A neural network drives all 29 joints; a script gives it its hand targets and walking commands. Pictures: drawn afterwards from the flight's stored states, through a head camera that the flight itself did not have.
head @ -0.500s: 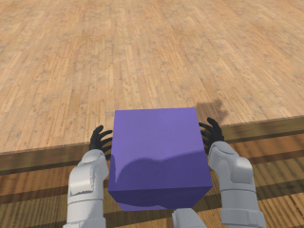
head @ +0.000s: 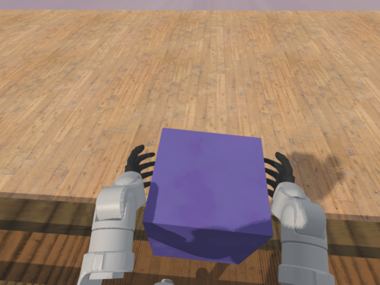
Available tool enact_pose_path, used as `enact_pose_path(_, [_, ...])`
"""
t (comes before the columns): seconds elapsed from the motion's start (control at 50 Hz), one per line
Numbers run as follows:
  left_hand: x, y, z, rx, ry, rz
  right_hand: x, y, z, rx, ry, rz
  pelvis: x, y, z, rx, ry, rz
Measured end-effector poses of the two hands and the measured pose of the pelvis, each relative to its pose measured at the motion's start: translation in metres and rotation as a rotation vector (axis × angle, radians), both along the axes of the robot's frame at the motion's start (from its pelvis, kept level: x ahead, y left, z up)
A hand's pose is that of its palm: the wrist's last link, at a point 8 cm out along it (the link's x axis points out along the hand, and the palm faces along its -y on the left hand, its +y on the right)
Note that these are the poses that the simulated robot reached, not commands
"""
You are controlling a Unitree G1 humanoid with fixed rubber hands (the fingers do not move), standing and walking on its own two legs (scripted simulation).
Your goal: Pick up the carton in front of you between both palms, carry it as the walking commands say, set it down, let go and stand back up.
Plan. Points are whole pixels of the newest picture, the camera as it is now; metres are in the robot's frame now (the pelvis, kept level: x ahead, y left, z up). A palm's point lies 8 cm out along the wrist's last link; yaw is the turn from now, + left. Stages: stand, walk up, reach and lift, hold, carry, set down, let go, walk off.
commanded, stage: carry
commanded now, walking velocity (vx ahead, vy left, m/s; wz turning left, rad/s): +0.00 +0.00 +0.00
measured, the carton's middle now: (203, 201) +0.32 +0.03 +0.01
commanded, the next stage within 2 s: none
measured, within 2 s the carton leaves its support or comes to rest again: neither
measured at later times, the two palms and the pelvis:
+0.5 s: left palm (177, 131) +0.63 +0.14 -0.06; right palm (266, 135) +0.63 -0.16 -0.06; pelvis +0.33 +0.00 -0.12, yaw +4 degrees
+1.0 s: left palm (187, 115) +1.00 +0.17 -0.29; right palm (245, 121) +0.97 -0.13 -0.28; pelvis +0.69 +0.03 -0.35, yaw +0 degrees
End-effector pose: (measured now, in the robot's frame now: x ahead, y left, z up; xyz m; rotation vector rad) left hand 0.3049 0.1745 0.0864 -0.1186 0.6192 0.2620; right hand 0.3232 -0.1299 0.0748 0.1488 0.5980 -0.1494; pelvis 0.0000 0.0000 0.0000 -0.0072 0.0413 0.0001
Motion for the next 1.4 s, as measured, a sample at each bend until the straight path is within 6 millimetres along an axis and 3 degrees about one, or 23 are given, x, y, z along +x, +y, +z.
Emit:
enact_pose_path(0.12, [0.107, -0.007, -0.056, 0.029, -0.047, -0.132, 0.078, -0.005, -0.047, -0.021, -0.041, -0.073, 0.093, 0.026, -0.062, 0.015, 0.001, -0.011])
enact_pose_path(0.28, [0.190, -0.021, -0.122, -0.009, 0.066, -0.151, 0.147, -0.019, -0.107, -0.024, 0.075, -0.117, 0.179, 0.033, -0.085, 0.023, 0.023, -0.025])
enact_pose_path(0.38, [0.246, -0.024, -0.138, -0.016, 0.001, -0.119, 0.219, -0.022, -0.114, -0.016, 0.010, -0.091, 0.236, 0.018, -0.106, 0.029, 0.013, -0.016])
enact_pose_path(0.5, [0.320, -0.031, -0.149, 0.008, -0.008, -0.094, 0.308, -0.028, -0.134, 0.000, -0.001, -0.032, 0.326, 0.000, -0.124, -0.049, -0.014, 0.069])
enact_pose_path(0.56, [0.353, -0.021, -0.155, -0.015, 0.009, -0.024, 0.362, -0.016, -0.134, -0.021, 0.011, 0.047, 0.366, -0.005, -0.126, -0.069, -0.008, 0.093])
enact_pose_path(0.62, [0.383, 0.006, -0.153, -0.013, -0.022, 0.077, 0.424, 0.014, -0.125, -0.029, -0.027, 0.133, 0.405, -0.006, -0.130, -0.062, 0.006, 0.081])
enact_pose_path(0.7, [0.440, 0.042, -0.155, 0.002, -0.097, 0.156, 0.498, 0.048, -0.131, -0.052, -0.106, 0.137, 0.475, -0.001, -0.159, -0.085, -0.011, 0.053])
enact_pose_path(0.76, [0.510, 0.053, -0.178, 0.015, -0.173, 0.111, 0.553, 0.054, -0.159, -0.091, -0.187, 0.098, 0.535, 0.010, -0.218, -0.146, -0.054, 0.063])
enact_pose_path(0.82, [0.586, 0.045, -0.229, 0.007, -0.228, 0.023, 0.601, 0.044, -0.208, -0.162, -0.239, 0.057, 0.590, 0.021, -0.302, -0.169, -0.064, 0.010])
enact_pose_path(0.84, [0.605, 0.038, -0.251, -0.009, -0.209, -0.005, 0.610, 0.036, -0.231, -0.173, -0.201, 0.038, 0.603, 0.021, -0.318, -0.118, -0.040, 0.015])
enact_pose_path(0.9, [0.643, 0.014, -0.319, -0.053, -0.065, -0.077, 0.623, 0.014, -0.299, -0.124, -0.036, -0.012, 0.633, 0.026, -0.343, -0.044, -0.058, 0.024])
enact_pose_path(0.94, [0.663, 0.000, -0.352, -0.080, -0.005, -0.122, 0.629, 0.004, -0.329, -0.086, 0.027, -0.037, 0.653, 0.029, -0.351, -0.027, -0.071, 0.019])
enact_pose_path(0.98, [0.684, -0.010, -0.374, -0.081, 0.055, -0.150, 0.639, -0.004, -0.353, -0.078, 0.089, -0.072, 0.674, 0.031, -0.353, -0.020, -0.077, 0.011])
enact_pose_path(1.02, [0.716, -0.008, -0.373, -0.096, 0.027, -0.140, 0.666, -0.005, -0.353, -0.066, 0.078, -0.112, 0.696, 0.032, -0.353, -0.006, -0.063, 0.002])
enact_pose_path(1.14, [0.804, -0.004, -0.369, -0.042, -0.003, -0.111, 0.769, 0.000, -0.350, -0.039, 0.042, -0.080, 0.782, 0.039, -0.350, -0.018, 0.005, 0.040])
enact_pose_path(1.24, [0.873, 0.008, -0.393, -0.053, 0.033, -0.058, 0.853, 0.011, -0.371, -0.034, 0.082, -0.047, 0.868, 0.036, -0.358, -0.001, 0.033, 0.051])
enact_pose_path(1.3, [0.922, 0.010, -0.410, -0.061, 0.001, -0.041, 0.912, 0.014, -0.388, -0.040, 0.050, -0.012, 0.923, 0.032, -0.380, 0.019, 0.013, 0.058])
enact_pose_path(1.36, [0.970, 0.024, -0.430, -0.031, -0.083, 0.034, 0.985, 0.027, -0.409, -0.076, -0.043, 0.063, 0.977, 0.027, -0.424, 0.051, -0.003, 0.098])
enact_pose_path(1.4, [0.992, 0.040, -0.450, 0.000, -0.087, 0.085, 1.027, 0.043, -0.428, -0.098, -0.057, 0.113, 1.006, 0.024, -0.447, 0.032, 0.016, 0.075])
